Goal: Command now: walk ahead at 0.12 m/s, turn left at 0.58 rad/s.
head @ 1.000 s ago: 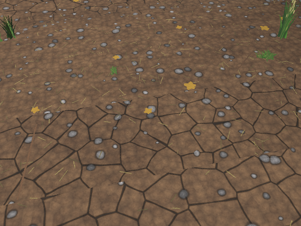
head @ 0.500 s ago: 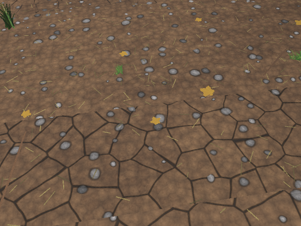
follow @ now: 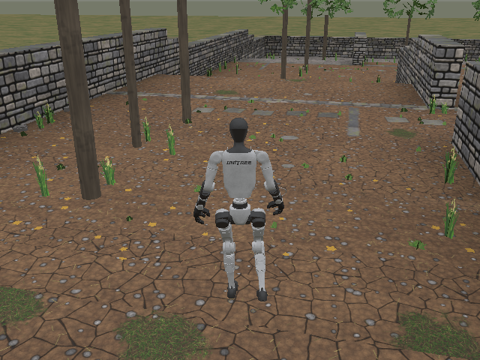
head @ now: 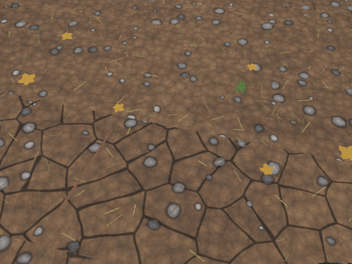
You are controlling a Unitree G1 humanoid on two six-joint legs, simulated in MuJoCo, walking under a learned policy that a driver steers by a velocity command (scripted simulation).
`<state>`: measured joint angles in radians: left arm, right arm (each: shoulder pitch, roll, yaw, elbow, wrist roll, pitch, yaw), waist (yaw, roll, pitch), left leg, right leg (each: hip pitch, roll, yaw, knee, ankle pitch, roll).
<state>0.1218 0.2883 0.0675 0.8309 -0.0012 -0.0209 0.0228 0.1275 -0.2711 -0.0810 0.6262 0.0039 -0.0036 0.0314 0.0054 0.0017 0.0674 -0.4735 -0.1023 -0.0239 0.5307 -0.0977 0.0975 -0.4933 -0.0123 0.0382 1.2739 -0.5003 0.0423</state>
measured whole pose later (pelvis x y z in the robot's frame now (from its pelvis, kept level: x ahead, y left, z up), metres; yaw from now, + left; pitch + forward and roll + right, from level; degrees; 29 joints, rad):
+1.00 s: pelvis +0.05 -0.10 +0.00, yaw -13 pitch +2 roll +1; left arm 0.19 0.30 0.07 0.61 -0.01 0.08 -0.01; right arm 0.13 -0.30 -0.08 0.64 0.00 0.05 -0.02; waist 0.00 0.03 0.04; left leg -0.38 0.11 0.08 0.70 -0.37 -0.04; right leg -0.34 0.00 -0.01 0.65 -0.32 -0.05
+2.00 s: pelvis +0.25 -0.23 +0.00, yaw -17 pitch +2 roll -1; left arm 0.44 0.25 0.04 0.80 -0.01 -0.09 -0.05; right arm 0.18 -0.28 -0.05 0.71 0.02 -0.06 0.01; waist 0.03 0.03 -0.03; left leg -0.66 0.06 -0.05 1.18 -0.25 0.07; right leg -0.24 0.05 -0.05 0.60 -0.40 -0.06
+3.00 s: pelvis +0.79 -0.40 -0.14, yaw -11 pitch +2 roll +0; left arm 0.18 0.23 0.05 0.76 0.03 -0.08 -0.01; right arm 0.22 -0.30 -0.08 0.83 0.02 0.01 -0.03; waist 0.00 0.04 0.06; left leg -0.59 0.04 -0.07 1.08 -0.35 -0.05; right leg -0.28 0.01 -0.11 0.39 -0.14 -0.07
